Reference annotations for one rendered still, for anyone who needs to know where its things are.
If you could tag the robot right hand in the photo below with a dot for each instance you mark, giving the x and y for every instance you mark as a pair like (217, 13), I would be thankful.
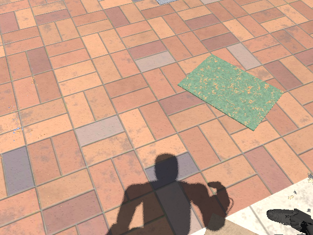
(295, 218)

